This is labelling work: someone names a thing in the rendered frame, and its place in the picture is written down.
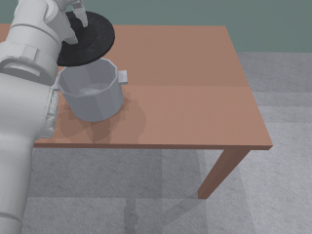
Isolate robot left forearm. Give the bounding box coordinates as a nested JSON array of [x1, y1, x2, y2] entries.
[[0, 0, 69, 87]]

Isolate lid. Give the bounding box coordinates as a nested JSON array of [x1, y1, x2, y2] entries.
[[57, 11, 115, 67]]

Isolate table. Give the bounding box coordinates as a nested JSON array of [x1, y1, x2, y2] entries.
[[0, 23, 273, 200]]

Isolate pot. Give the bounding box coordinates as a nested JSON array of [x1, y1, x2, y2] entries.
[[50, 58, 128, 122]]

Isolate knob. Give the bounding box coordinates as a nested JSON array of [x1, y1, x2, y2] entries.
[[68, 17, 84, 37]]

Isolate robot left upper arm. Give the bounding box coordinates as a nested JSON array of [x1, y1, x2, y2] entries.
[[0, 72, 59, 234]]

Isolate robot left hand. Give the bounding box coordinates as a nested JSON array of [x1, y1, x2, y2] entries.
[[62, 0, 88, 45]]

